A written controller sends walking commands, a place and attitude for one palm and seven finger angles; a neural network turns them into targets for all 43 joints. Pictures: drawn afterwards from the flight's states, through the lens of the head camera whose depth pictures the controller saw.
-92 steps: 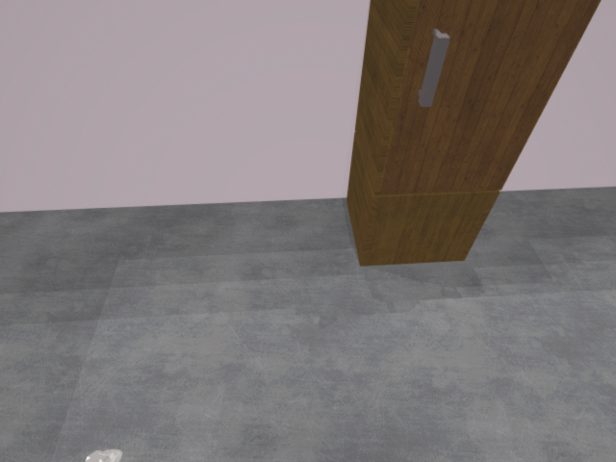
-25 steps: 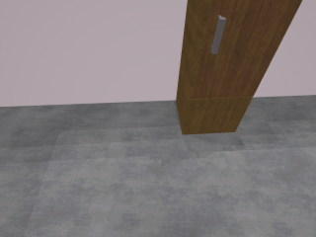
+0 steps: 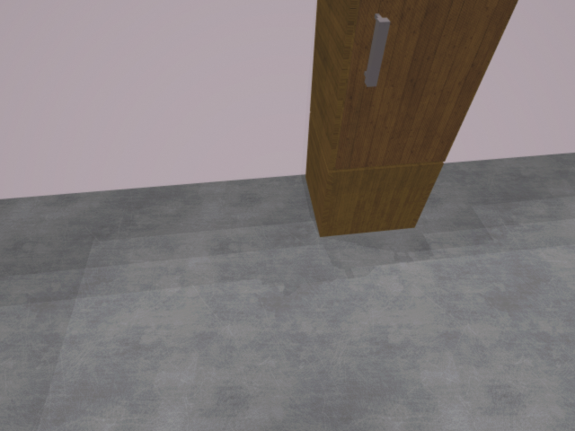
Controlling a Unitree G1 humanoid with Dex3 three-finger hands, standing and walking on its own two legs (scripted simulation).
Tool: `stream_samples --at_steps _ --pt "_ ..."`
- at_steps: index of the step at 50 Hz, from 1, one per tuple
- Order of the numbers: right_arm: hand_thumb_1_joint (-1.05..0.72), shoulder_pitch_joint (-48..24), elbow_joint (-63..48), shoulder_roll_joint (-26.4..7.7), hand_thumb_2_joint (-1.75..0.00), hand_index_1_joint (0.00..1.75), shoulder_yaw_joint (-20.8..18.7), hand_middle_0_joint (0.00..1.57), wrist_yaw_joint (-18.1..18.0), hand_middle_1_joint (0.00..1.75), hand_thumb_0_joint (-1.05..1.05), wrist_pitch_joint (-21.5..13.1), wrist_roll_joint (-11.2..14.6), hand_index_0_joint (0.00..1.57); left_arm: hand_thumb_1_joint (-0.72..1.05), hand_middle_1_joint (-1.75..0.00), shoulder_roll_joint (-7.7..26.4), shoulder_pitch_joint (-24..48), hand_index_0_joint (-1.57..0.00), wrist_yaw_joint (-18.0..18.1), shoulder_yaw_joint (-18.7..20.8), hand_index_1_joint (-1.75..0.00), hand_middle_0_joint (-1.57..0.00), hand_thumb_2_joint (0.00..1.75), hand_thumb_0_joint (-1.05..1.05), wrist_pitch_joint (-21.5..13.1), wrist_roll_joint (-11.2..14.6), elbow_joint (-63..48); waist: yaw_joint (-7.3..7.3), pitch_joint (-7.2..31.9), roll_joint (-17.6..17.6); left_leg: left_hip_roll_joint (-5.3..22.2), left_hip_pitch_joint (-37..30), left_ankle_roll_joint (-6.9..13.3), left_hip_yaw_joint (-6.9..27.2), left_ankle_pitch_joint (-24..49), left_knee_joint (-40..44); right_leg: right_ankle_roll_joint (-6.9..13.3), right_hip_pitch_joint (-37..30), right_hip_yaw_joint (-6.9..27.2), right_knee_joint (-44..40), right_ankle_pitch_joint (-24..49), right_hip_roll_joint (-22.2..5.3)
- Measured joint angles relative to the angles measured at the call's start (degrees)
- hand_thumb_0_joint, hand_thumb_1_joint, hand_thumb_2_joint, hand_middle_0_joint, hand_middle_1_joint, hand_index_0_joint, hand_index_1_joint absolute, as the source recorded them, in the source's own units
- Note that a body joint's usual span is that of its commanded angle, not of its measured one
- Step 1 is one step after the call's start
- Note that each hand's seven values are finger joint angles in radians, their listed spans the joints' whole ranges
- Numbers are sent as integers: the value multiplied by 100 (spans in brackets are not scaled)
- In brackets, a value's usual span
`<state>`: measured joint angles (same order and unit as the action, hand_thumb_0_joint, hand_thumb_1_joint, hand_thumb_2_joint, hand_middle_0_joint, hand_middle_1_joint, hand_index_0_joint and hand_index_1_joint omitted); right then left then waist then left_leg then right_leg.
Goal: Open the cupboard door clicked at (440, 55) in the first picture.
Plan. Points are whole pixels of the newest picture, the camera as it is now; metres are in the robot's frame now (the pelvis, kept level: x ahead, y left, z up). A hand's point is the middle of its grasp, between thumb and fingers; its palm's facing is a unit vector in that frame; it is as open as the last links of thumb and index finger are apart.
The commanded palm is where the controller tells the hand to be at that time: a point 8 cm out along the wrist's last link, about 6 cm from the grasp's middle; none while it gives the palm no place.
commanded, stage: walk to a spot facing it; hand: left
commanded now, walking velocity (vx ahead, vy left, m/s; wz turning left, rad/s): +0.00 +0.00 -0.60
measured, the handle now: (374, 50) +0.99 -0.15 +0.08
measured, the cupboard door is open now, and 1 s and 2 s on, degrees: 0 0 0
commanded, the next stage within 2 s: none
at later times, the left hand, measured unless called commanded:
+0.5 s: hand out of the picture +0.05 +0.17 -0.16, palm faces -0.18 -0.95 -0.25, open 7.4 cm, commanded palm none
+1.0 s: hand out of the picture +0.14 +0.18 -0.16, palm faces -0.51 -0.83 -0.22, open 7.4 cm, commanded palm none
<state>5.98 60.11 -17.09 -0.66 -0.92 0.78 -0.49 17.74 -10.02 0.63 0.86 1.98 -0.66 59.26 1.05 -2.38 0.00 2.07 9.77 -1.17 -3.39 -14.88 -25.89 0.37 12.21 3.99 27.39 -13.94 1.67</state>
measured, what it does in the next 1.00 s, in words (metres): steps on the spot, turning right: left foot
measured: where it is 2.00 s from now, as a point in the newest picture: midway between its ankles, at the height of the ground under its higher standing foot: outside the picture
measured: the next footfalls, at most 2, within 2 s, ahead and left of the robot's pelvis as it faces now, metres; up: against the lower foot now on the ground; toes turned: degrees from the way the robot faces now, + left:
left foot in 0.68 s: +0.03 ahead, +0.14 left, +0.00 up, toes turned -22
right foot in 1.12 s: -0.11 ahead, -0.10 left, +0.00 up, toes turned -44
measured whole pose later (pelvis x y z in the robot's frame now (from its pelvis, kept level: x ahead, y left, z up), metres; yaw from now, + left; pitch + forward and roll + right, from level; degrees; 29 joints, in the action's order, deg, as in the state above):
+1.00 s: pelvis -0.05 +0.04 +0.00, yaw -34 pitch -1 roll -2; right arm 13.8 52.9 -10.9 -2.0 -1.0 0.4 -1.3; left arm 15.5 -10.5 -2.1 5.4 5.1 -1.2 52.1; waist -0.1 -4.1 0.9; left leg 6.6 9.4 -0.2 -10.9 -17.9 -28.5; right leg -4.3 24.1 -1.7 51.3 -23.9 -2.6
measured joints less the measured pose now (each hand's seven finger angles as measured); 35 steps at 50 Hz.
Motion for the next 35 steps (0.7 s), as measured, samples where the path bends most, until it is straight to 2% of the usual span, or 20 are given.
stream_samples --at_steps 6,9,10,12,13,15,17,19,24,28,32,34,35 --pt "-90 195 -318 321 -89 30 -76 20 0 30 0 80 -11 20 91 -30 -241 -182 -20 -81 60 -30 -20 90 1 146 -18 -314 -28 -117 121 93 344 5 -335 -313 -628 3 603 271 867 -256 113" --pt "-90 277 -369 417 -89 30 -118 20 9 30 0 87 -26 20 91 -30 -374 -228 -20 -125 117 -30 -20 90 1 190 -19 -439 16 -238 116 191 365 -10 -547 -448 -877 -71 934 -122 1790 -920 2" --pt "-90 309 -381 426 -89 30 -133 20 10 30 0 95 -37 20 91 -30 -427 -254 -20 -142 137 -30 -20 90 1 191 -21 -480 27 -263 65 257 374 -38 -593 -507 -984 -78 923 -267 1863 -1024 -44" --pt "-90 386 -418 421 -89 30 -161 20 25 30 0 142 -39 20 91 -30 -494 -366 -20 -166 160 -30 -20 90 1 102 -42 -607 53 -242 -29 420 589 -105 -637 -714 -1489 -23 761 -410 1403 -530 -98" --pt "-90 378 -427 411 -89 30 -187 20 27 30 0 192 -28 20 91 -30 -531 -384 -20 -145 158 -30 -20 90 1 41 -51 -635 45 -257 -95 439 844 -141 -454 -1018 -2019 93 841 -437 1482 -486 -29" --pt "-90 337 -430 387 -89 30 -231 20 18 30 0 283 -10 20 91 -30 -621 -395 -20 -91 142 -30 -20 90 1 6 -45 -664 33 -317 -183 293 1313 -159 4 -1312 -3047 281 866 -450 1482 -548 72" --pt "-91 284 -442 376 -89 30 -254 20 25 30 1 303 -19 20 91 -30 -683 -424 -20 -63 138 -30 -20 90 1 20 -39 -673 52 -339 -185 179 1624 -180 208 -1114 -3622 345 797 -363 1184 -410 136" --pt "-91 238 -489 377 -89 30 -266 20 35 30 1 276 -31 20 91 -30 -706 -461 -20 -56 139 -30 -20 90 1 28 -32 -666 53 -323 -135 123 1778 -217 269 -863 -3753 326 728 -233 821 -152 169" --pt "-91 159 -621 366 -89 30 -282 20 13 30 1 227 -27 20 91 -30 -671 -531 -21 -66 183 -30 -20 90 1 22 -31 -659 71 -189 3 39 1709 -275 351 -690 -3335 290 676 131 229 287 237" --pt "-91 102 -696 346 -89 30 -279 20 -24 30 0 198 0 20 91 -30 -581 -507 -21 -63 244 -30 -20 90 1 50 -51 -686 119 -88 69 -16 1378 -259 386 -832 -2608 210 721 391 66 460 312" --pt "-91 57 -802 364 -89 30 -249 20 -53 30 0 131 51 19 91 -30 -439 -423 -21 -61 306 -30 -20 90 1 109 -69 -732 173 -3 164 -145 884 -149 417 -879 -1463 65 878 671 69 573 399" --pt "-91 104 -884 373 -89 30 -211 20 -68 30 0 41 68 20 91 -30 -355 -397 -21 -61 337 -30 -20 90 1 152 -50 -759 141 66 191 -170 504 -34 409 -545 -562 -45 1028 784 207 568 480" --pt "-91 123 -897 417 -89 30 -197 20 -79 30 0 -3 50 20 91 -30 -293 -352 -21 -68 370 -30 -20 90 1 180 -32 -749 110 52 270 -202 465 63 349 -315 -445 -67 1150 819 485 242 482"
